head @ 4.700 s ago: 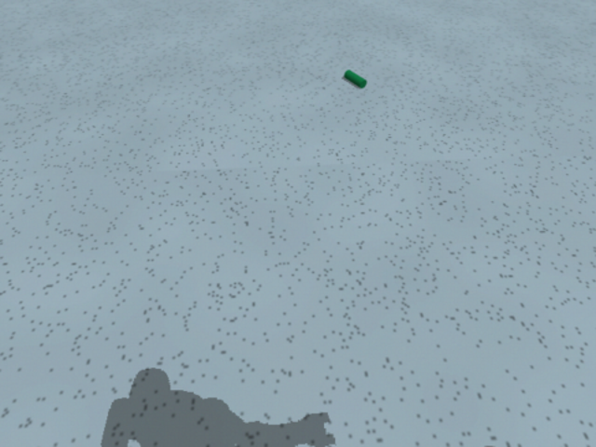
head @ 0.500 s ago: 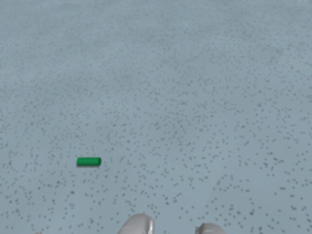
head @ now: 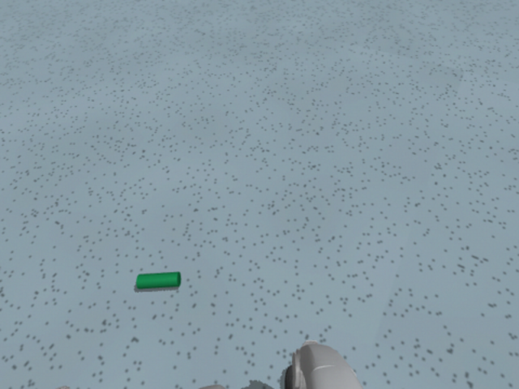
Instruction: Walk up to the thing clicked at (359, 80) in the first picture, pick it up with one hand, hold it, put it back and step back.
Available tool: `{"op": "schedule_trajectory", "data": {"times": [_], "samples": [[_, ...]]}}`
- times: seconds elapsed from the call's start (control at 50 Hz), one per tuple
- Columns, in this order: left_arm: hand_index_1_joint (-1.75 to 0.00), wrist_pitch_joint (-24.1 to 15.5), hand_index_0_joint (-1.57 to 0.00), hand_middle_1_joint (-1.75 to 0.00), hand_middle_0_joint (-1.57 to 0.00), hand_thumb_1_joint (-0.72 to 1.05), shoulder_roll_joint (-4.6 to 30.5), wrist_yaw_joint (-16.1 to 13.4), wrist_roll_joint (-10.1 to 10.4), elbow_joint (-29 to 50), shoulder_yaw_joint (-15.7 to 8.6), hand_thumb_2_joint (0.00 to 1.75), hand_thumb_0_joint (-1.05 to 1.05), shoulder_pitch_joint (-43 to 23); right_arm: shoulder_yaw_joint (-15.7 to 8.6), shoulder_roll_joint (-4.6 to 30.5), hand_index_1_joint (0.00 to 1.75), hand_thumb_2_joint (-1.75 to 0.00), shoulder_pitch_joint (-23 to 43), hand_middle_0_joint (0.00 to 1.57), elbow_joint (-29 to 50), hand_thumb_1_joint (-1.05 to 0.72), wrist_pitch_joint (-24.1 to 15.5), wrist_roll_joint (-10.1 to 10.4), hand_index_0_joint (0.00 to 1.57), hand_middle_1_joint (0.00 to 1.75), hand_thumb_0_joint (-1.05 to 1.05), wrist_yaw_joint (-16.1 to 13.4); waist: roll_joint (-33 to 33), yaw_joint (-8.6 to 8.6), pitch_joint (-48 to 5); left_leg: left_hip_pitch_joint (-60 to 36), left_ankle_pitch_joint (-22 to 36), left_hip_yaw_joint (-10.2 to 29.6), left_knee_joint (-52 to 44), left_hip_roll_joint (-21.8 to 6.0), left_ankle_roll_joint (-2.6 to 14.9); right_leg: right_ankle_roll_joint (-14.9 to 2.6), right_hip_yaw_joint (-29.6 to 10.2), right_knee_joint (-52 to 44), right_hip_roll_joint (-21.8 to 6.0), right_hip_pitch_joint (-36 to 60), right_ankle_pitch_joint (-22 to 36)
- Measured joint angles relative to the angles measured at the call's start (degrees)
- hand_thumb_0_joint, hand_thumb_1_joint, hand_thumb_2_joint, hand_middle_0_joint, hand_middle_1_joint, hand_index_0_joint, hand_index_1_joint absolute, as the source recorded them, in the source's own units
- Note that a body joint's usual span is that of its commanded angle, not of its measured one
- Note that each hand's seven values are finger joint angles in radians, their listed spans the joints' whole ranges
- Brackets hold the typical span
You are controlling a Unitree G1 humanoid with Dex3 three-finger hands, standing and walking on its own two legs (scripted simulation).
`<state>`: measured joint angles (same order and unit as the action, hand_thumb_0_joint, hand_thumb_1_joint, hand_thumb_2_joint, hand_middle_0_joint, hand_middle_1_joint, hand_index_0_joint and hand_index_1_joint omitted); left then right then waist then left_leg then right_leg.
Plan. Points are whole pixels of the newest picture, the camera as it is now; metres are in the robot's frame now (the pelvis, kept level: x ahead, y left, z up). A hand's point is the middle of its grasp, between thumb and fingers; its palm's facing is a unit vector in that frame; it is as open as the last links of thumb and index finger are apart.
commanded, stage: walk up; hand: left
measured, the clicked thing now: (159, 280) +0.57 +0.39 -0.72
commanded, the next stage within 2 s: none
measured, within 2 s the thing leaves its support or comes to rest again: neither
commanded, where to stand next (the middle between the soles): +0.17 +0.19 m, yaw -4 degrees
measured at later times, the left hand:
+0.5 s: hand out of the picture +0.10 +0.54 -0.14, palm faces -0.01 -0.77 -0.63, open 7.4 cm
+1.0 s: hand (4, 337) +0.26 +0.48 -0.15, palm faces -0.12 -0.93 -0.34, open 7.4 cm
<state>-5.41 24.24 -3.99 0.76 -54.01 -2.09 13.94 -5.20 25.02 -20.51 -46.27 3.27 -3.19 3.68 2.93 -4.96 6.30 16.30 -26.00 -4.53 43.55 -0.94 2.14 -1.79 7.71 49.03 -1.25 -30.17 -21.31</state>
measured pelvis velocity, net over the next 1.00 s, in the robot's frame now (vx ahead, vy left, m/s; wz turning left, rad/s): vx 0.11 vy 0.24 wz -0.08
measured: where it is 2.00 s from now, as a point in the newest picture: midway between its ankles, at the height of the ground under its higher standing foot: outside the picture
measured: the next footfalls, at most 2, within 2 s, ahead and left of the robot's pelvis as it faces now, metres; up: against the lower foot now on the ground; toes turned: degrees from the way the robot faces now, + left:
right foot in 0.04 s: +0.15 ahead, -0.07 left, +0.00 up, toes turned -7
left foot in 0.44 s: +0.15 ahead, +0.36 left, +0.00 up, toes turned -2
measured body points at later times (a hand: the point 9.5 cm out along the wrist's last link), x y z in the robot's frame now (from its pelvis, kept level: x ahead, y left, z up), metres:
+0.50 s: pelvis +0.06 +0.19 -0.03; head +0.08 +0.18 +0.42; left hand +0.10 +0.58 -0.10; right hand +0.14 -0.16 -0.13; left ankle +0.09 +0.34 -0.71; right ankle +0.10 -0.04 -0.69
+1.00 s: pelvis +0.11 +0.24 +0.00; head +0.18 +0.25 +0.44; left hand +0.26 +0.53 -0.13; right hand +0.15 -0.08 -0.11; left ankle +0.10 +0.35 -0.69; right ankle +0.14 +0.12 -0.71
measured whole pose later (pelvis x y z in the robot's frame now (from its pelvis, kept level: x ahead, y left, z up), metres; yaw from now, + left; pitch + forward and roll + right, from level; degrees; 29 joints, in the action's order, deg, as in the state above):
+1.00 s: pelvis +0.11 +0.24 +0.00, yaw -4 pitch -1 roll +0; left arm 0.0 21.7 -0.4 0.2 -52.3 -1.3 4.7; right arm -1.1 21.1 -12.5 -51.8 -1.9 1.0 -2.7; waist -1.5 -0.9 9.2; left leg 20.0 -24.4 -4.0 51.4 -1.9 -0.8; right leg -1.6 0.2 43.8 -0.3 -22.1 -20.4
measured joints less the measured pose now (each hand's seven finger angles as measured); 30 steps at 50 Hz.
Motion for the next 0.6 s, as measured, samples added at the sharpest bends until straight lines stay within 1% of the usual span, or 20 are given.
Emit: {"op": "schedule_trajectory", "data": {"times": [0.02, 0.04, 0.06, 0.1, 0.14, 0.18, 0.24, 0.28, 0.34, 0.4, 0.42, 0.44, 0.46, 0.48, 0.5, 0.52, 0.54, 0.56, 0.6], "samples": [[-0.30, -0.51, -0.20, -0.30, -0.21, 0.90, -0.43, -0.02, -0.05, 0.85, 0.16, 0.90, 0.00, 0.21, 0.06, 0.15, 0.30, -0.90, -0.22, 0.21, 0.27, -0.90, 0.27, 0.25, 0.21, 0.30, 0.01, -0.01, 0.40, 0.21, 0.36, 0.06, -0.80, -0.41, 1.33, 0.44, 0.48, 0.14, 0.46, -5.75, 0.52, 2.21, 4.58], [-0.30, -1.06, -0.20, -0.30, -0.21, 0.90, -0.71, -0.22, -0.31, 1.73, 0.08, 0.90, 0.00, 0.45, 0.11, 0.21, 0.30, -0.90, -0.22, 0.21, 0.43, -0.90, 0.51, 0.68, 0.21, 0.30, 0.01, -0.06, 0.89, 0.84, 0.87, 0.97, -1.39, -0.45, 4.62, 0.62, 0.79, -0.85, 0.25, -8.60, 1.02, 3.52, 8.81], [-0.30, -1.24, -0.21, -0.30, -0.21, 0.90, -1.14, -0.60, -0.68, 2.47, -0.02, 0.90, 0.00, 0.54, 0.14, 0.16, 0.30, -0.90, 0.43, 0.21, 0.30, -0.90, 0.91, 1.04, 0.21, 0.30, 0.01, -0.27, 1.80, 1.57, 1.77, 2.31, -2.40, 1.17, 9.19, 1.03, 0.61, -1.72, 0.02, -7.56, 1.45, 3.67, 8.73], [-0.30, -0.42, -0.21, -0.30, -0.21, 0.90, -1.69, -1.20, -1.13, 3.11, 0.46, 0.90, 0.00, 0.66, 0.24, -0.27, 0.30, -0.90, 1.18, 0.21, 0.35, -0.90, 1.91, 1.13, 0.20, 0.30, 0.01, -0.68, 3.42, 2.37, 2.28, 5.74, -4.34, 4.91, 18.42, 2.20, -0.19, -2.08, 0.07, -6.42, 1.31, 4.70, 7.05], [-0.30, 0.46, -0.21, -0.30, -0.21, 0.90, -2.19, -1.48, -1.26, 3.09, 0.64, 0.90, 0.00, 0.92, 0.24, -0.31, 0.30, -0.90, 1.55, 0.21, 0.18, -0.90, 2.52, 0.94, 0.20, 0.30, 0.01, -0.71, 4.78, 2.92, 1.40, 9.28, -3.57, 7.09, 25.12, 2.21, -1.01, -1.40, 0.14, -7.35, 0.38, 6.36, 6.53], [-0.30, 0.63, -0.21, -0.30, -0.21, 0.90, -2.46, -1.51, -1.57, 3.38, 0.53, 0.90, 0.00, 1.84, 0.15, 0.23, 0.30, -0.90, 2.20, 0.21, 0.15, -0.90, 2.67, 0.74, 0.20, 0.30, 0.01, -0.46, 5.85, 3.55, 0.31, 12.13, -1.20, 8.90, 27.93, 1.30, -1.57, -0.44, -0.37, -8.73, -0.64, 7.65, 6.67], [-0.30, 0.11, -0.21, -0.30, -0.21, 0.90, -1.94, -1.23, -2.08, 3.93, 0.12, 0.90, 0.00, 3.33, -0.37, 1.48, 0.30, -0.90, 3.35, 0.21, 0.95, -0.90, 2.37, 0.53, 0.20, 0.30, 0.01, -0.03, 6.71, 4.37, -0.36, 15.00, 2.46, 11.76, 28.69, -0.57, -2.49, 0.89, -1.74, -9.22, -2.46, 8.39, 6.56], [-0.30, -0.12, -0.21, -0.30, -0.21, 0.90, -1.24, -1.08, -2.28, 4.11, -0.26, 0.90, 0.00, 4.15, -0.87, 2.30, 0.30, -0.90, 4.25, 0.21, 1.38, -0.90, 2.34, 0.44, 0.20, 0.30, 0.01, 0.23, 6.96, 4.76, -0.47, 15.73, 4.17, 12.89, 26.88, -2.28, -3.08, 1.75, -2.73, -8.84, -3.69, 8.35, 6.18], [-0.30, 0.06, -0.21, -0.30, -0.21, 0.90, 0.38, -0.84, -2.81, 4.31, -1.01, 0.90, 0.00, 5.01, -1.48, 3.18, 0.30, -0.90, 5.34, 0.21, 1.84, -0.90, 2.56, 0.30, 0.20, 0.30, 0.01, 0.86, 6.64, 5.08, -0.68, 15.10, 3.90, 12.06, 20.60, -5.22, -3.64, 2.49, -4.00, -7.44, -5.59, 7.54, 5.12], [-0.30, 0.42, -0.21, -0.30, -0.21, 0.90, 2.62, -0.73, -3.38, 4.81, -1.83, 0.90, 0.00, 5.41, -1.91, 3.83, 0.30, -0.90, 5.79, 0.21, 2.12, -0.90, 2.86, 0.12, 0.20, 0.30, 0.01, 1.56, 5.48, 5.63, -1.09, 12.82, 0.33, 9.74, 13.55, -6.77, -3.37, 2.61, -5.29, -4.65, -7.60, 5.76, 3.30], [-0.30, 0.68, -0.21, -0.30, -0.21, 0.90, 3.41, -0.68, -3.48, 4.85, -2.06, 0.90, 0.00, 5.36, -2.07, 4.07, 0.30, -0.90, 5.80, 0.21, 2.09, -0.90, 2.78, 0.23, 0.20, 0.30, 0.01, 1.64, 4.96, 5.85, -1.25, 11.52, -0.35, 8.81, 11.04, -6.81, -3.09, 2.64, -5.84, -3.40, -8.31, 5.03, 2.50], [-0.30, 1.10, -0.21, -0.30, -0.21, 0.90, 4.23, -0.67, -3.55, 4.77, -2.28, 0.90, 0.00, 5.22, -2.25, 4.23, 0.30, -0.90, 5.71, 0.21, 2.02, -0.90, 2.47, 0.30, 0.20, 0.30, 0.01, 1.59, 4.17, 6.00, -1.40, 10.03, 0.78, 7.79, 8.33, -6.37, -3.36, 2.51, -6.64, -1.71, -9.22, 4.12, 1.43], [-0.30, 1.74, -0.21, -0.30, -0.21, 0.90, 5.27, -0.78, -3.62, 4.28, -2.64, 0.90, 0.00, 4.69, -2.47, 3.67, 0.30, -0.90, 5.90, 0.21, 1.69, -0.90, 1.92, 0.23, 0.20, 0.30, 0.01, 1.28, 1.94, 6.17, -0.79, 9.57, 1.11, 6.26, 8.99, -4.81, -4.33, 1.69, -8.69, 0.75, -10.71, 3.21, -0.38], [-0.30, 2.57, -0.21, -0.30, -0.21, 0.90, 5.96, -1.05, -3.49, 3.52, -3.06, 0.90, 0.00, 4.28, -2.39, 3.01, 0.30, -0.90, 5.81, 0.21, 1.62, -0.90, 1.36, -0.02, 0.20, 0.30, 0.01, 0.92, -0.17, 6.37, -0.41, 9.35, 0.17, 4.60, 10.53, -3.46, -4.56, 0.65, -11.40, 4.60, -11.06, 1.86, -4.23], [-0.30, 3.47, -0.21, -0.30, -0.21, 0.90, 5.90, -1.47, -3.12, 2.54, -3.31, 0.90, 0.00, 4.07, -2.05, 2.56, 0.30, -0.90, 5.41, 0.21, 1.65, -0.90, 0.88, -0.07, 0.20, 0.30, 0.01, 0.61, -0.89, 6.23, -0.79, 9.53, -0.95, 3.75, 11.86, -3.12, -4.43, 0.22, -13.07, 9.20, -9.40, 0.27, -7.53], [-0.30, 4.16, -0.20, -0.30, -0.21, 0.90, 5.41, -1.84, -2.88, 1.42, -3.21, 0.90, 0.00, 3.82, -1.58, 2.18, 0.30, -0.90, 5.01, 0.21, 1.38, -0.90, 0.57, 0.16, 0.20, 0.30, 0.01, 0.40, -0.79, 5.59, -1.40, 9.57, -1.66, 3.66, 12.32, -3.14, -3.97, -0.34, -13.25, 13.47, -7.06, -0.96, -9.16], [-0.30, 4.52, -0.20, -0.30, -0.21, 0.90, 4.89, -1.94, -2.63, 0.45, -2.82, 0.90, 0.01, 3.54, -1.09, 1.65, 0.30, -0.90, 4.70, 0.21, 0.90, -0.90, 0.50, 0.33, 0.20, 0.30, 0.01, 0.20, -0.71, 4.76, -1.92, 9.27, -1.80, 3.77, 11.79, -3.03, -3.28, -0.63, -12.42, 16.88, -5.12, -1.91, -9.38], [-0.30, 4.51, -0.20, -0.30, -0.21, 0.90, 4.50, -1.75, -2.25, -0.22, -2.40, 0.90, 0.01, 3.25, -0.63, 0.89, 0.30, -0.90, 4.44, 0.21, 0.42, -0.90, 0.47, 0.39, 0.20, 0.30, 0.01, -0.11, -1.08, 4.10, -2.28, 8.66, -1.44, 3.61, 10.49, -2.70, -2.66, -0.54, -11.43, 19.23, -3.69, -2.81, -8.58], [-0.30, 3.92, -0.20, -0.30, -0.20, 0.91, 3.72, -0.87, -1.58, -0.60, -1.85, 0.90, 0.01, 2.75, 0.33, -0.62, 0.30, -0.90, 3.76, 0.21, -0.25, -0.90, -0.26, 0.88, 0.20, 0.30, 0.01, -0.96, -2.41, 3.41, -2.43, 7.01, -0.17, 2.65, 7.11, -1.74, -1.98, -0.35, -9.79, 20.51, -1.80, -4.15, -5.83]]}}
